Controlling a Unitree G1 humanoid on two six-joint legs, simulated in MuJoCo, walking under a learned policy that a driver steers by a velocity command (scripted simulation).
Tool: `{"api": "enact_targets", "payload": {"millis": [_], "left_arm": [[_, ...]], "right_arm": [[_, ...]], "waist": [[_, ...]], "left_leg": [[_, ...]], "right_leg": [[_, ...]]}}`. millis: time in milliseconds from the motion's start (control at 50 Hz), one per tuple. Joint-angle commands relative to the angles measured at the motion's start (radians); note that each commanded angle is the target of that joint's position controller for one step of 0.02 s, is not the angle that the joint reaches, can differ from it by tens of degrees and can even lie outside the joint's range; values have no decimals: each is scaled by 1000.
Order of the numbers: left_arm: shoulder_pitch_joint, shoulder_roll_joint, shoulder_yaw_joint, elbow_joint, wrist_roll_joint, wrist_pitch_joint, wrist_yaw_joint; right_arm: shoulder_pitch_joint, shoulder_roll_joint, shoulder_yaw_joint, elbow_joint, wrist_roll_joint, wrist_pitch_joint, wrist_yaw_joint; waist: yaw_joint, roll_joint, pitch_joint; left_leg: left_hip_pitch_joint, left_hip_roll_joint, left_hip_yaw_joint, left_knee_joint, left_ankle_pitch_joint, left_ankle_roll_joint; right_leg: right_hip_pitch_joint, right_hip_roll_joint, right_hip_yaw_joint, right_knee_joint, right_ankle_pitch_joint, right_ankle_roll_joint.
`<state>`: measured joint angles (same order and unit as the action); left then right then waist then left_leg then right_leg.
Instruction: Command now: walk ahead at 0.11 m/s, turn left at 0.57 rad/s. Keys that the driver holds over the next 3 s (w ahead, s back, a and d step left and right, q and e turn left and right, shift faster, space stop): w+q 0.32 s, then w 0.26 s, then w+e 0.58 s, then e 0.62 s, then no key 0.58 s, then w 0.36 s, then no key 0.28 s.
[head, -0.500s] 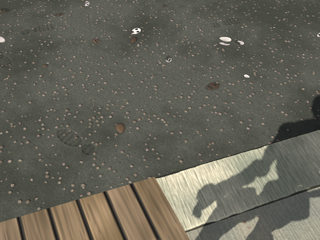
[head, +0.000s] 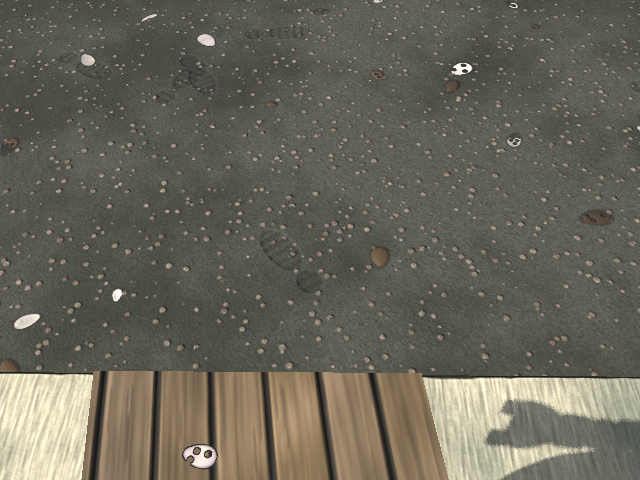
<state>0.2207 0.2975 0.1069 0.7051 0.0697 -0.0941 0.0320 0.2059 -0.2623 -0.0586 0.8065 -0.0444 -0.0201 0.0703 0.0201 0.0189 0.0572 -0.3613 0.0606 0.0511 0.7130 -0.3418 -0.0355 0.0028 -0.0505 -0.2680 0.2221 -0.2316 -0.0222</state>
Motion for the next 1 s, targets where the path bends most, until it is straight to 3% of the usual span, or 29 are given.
{"api": "enact_targets", "payload": {"millis": [20,80,140,180,200,220,240,260,280,300,340,400,440,520,580,620,640,660,680,700,720,760,780,820,880,920,960,980,1000], "left_arm": [[46,160,46,-55,8,3,10],[90,135,30,-22,-3,13,16],[77,163,20,8,-6,34,14],[60,139,-2,29,24,39,0],[22,41,-34,-18,44,24,-13],[-19,-32,-69,-49,46,-8,-38],[-80,-28,-77,-47,16,-37,-64],[-121,23,-64,-34,-2,-47,-64],[-111,85,-44,-31,12,-44,-55],[-95,91,-43,-26,22,-38,-50],[-70,47,-59,-13,15,-23,-53],[-124,9,-79,-7,-9,-3,-68],[-220,-12,-95,-26,-13,14,-82],[-363,18,-101,-55,-11,30,-87],[-389,60,-91,-46,-16,32,-71],[-223,121,-66,21,-37,21,-58],[-4,147,-59,91,-42,10,-54],[245,151,-48,136,-53,3,-51],[487,103,-60,227,-20,10,-52],[456,121,-54,255,-1,-22,-61],[276,102,-56,222,-13,-38,-68],[41,-36,-101,173,-18,-40,-62],[-37,-41,-108,151,-29,-39,-61],[-93,16,-86,133,-41,-61,-66],[-42,117,-46,139,-13,-73,-98],[37,125,-38,146,-4,-63,-123],[64,115,-37,133,-8,-56,-134],[28,105,-43,108,11,-56,-132],[-28,93,-51,69,19,-60,-122]], "right_arm": [[-40,-99,-22,-71,-2,-15,4],[-53,-72,-19,-64,-5,-28,12],[-24,-73,-24,-51,11,-67,25],[107,-136,-56,-20,12,-100,17],[276,-209,-81,13,0,-108,-22],[428,-257,-79,27,-36,-118,-49],[437,-247,-82,53,-64,-143,-52],[403,-205,-75,67,-43,-147,-44],[351,-149,-50,61,-15,-143,-30],[291,-112,-30,53,2,-140,-15],[184,-85,-6,13,1,-124,1],[159,-114,-5,0,-19,-128,8],[223,-137,-12,27,-22,-122,21],[347,-142,-18,89,-30,-104,42],[320,-146,-18,90,-44,-97,31],[306,-163,-20,69,-59,-90,32],[360,-107,1,69,-80,-91,31],[512,-38,33,67,-95,-104,21],[339,-84,18,61,-59,-103,35],[179,-85,10,-24,-17,-102,30],[95,-109,10,-30,-24,-104,1],[114,-54,39,-25,-82,-87,-35],[119,-15,51,-26,-94,-68,-41],[140,-35,54,-35,-72,-43,-48],[34,-24,79,-79,-27,-34,-46],[-18,-29,89,-108,-20,-41,-42],[-33,-90,73,-115,-23,-60,-46],[29,-103,67,-101,-32,-73,-53],[172,-136,46,-64,-39,-86,-63]], "waist": [[33,-140,-27],[43,-129,17],[1,-106,17],[-76,-67,-60],[-124,93,-186],[-195,166,-256],[-210,92,-80],[-197,78,-7],[-152,86,-9],[-101,94,13],[-24,82,31],[-19,53,40],[-57,48,45],[-93,54,65],[-57,58,19],[20,39,-86],[63,-14,-258],[97,-157,-486],[229,-164,-453],[192,-106,-220],[133,-47,-31],[11,2,-59],[-39,-14,-52],[-72,-54,-61],[-25,-21,-22],[6,-54,-29],[3,-54,-38],[-29,-74,-53],[-106,-36,-88]], "left_leg": [[-107,16,-19,-35,-14,43],[-121,2,-27,-114,-22,96],[22,-68,16,-268,89,155],[319,-117,-8,-277,175,192],[589,16,-265,-207,299,317],[837,167,-665,-331,325,421],[807,209,-687,-403,325,384],[720,193,-582,-410,302,349],[629,175,-520,-405,280,344],[501,160,-465,-398,306,339],[271,140,-400,-464,371,327],[123,72,-291,-529,422,292],[111,48,-250,-522,491,287],[280,136,-312,-512,593,307],[378,132,-282,-473,854,255],[332,63,-181,-294,1146,166],[175,17,-180,-62,1040,106],[-223,-125,-180,288,615,-15],[-425,-252,-148,696,-233,-64],[-543,-155,-219,792,-175,12],[-541,-55,-241,748,-112,22],[-302,29,-220,518,-46,84],[-203,47,-199,439,-130,79],[-87,33,-136,288,-167,43],[46,1,-65,43,117,8],[82,-19,-53,-11,257,18],[113,-35,-42,-84,249,40],[173,-13,-83,-26,311,61],[335,-43,-32,27,284,81]], "right_leg": [[146,-358,154,-93,328,-247],[183,-363,145,-131,5,-218],[125,-336,77,-65,-24,-200],[-52,-267,-5,149,83,-164],[-305,-131,-91,472,58,-64],[-633,7,89,721,-339,-7],[-869,6,293,855,-335,-19],[-923,-30,328,957,-282,-18],[-885,-43,332,1008,-247,-13],[-833,-53,324,1014,-217,-12],[-715,-59,300,968,-109,-13],[-612,-40,255,742,133,0],[-554,-10,220,538,208,11],[-593,26,228,358,275,-4],[-502,80,198,306,260,-46],[-200,141,144,309,314,-75],[160,79,224,423,377,-162],[681,-137,610,411,222,-411],[702,-259,905,211,111,-455],[483,-262,909,116,-44,-345],[193,-246,829,85,-36,-315],[-136,-196,692,-36,88,-325],[-268,-172,659,-89,41,-318],[-408,-90,551,-110,-42,-282],[-551,-24,458,-76,39,-247],[-536,-37,480,-10,41,-256],[-473,-49,527,81,47,-247],[-476,-70,555,162,95,-222],[-563,-31,531,289,167,-192]]}}
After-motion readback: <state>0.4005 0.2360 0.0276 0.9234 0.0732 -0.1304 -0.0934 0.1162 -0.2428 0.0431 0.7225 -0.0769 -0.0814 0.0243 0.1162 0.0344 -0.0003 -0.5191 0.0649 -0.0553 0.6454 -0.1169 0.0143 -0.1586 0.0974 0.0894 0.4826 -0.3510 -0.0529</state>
